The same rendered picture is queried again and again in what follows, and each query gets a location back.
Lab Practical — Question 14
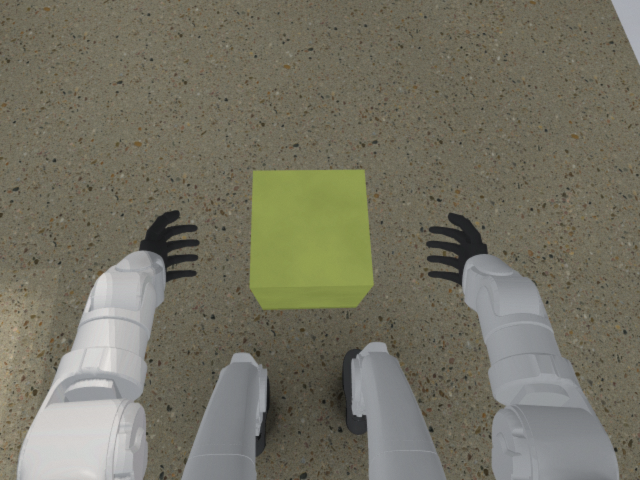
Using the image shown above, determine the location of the carton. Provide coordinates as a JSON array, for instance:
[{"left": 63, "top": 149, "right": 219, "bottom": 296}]
[{"left": 249, "top": 170, "right": 374, "bottom": 310}]

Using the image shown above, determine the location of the robot right foot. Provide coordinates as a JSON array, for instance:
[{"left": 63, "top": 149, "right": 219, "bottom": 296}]
[{"left": 342, "top": 349, "right": 367, "bottom": 435}]

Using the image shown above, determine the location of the robot left hand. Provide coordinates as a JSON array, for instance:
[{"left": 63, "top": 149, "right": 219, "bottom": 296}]
[{"left": 139, "top": 210, "right": 200, "bottom": 282}]

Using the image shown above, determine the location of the robot left upper arm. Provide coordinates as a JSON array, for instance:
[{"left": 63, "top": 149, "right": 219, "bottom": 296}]
[{"left": 20, "top": 398, "right": 148, "bottom": 480}]

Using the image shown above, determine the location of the robot right upper arm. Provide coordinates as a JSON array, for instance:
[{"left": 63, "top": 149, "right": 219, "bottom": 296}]
[{"left": 492, "top": 404, "right": 617, "bottom": 480}]

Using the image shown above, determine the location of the robot right hand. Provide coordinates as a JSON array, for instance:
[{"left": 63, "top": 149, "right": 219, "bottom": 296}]
[{"left": 426, "top": 213, "right": 488, "bottom": 287}]

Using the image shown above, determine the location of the robot left forearm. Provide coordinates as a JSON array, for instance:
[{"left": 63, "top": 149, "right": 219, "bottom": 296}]
[{"left": 16, "top": 251, "right": 166, "bottom": 480}]

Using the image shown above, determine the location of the robot right thigh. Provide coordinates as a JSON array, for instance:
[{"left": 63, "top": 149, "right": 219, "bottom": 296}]
[{"left": 351, "top": 352, "right": 446, "bottom": 480}]

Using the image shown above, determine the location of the robot right forearm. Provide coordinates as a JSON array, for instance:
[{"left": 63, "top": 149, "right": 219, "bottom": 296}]
[{"left": 462, "top": 254, "right": 619, "bottom": 480}]

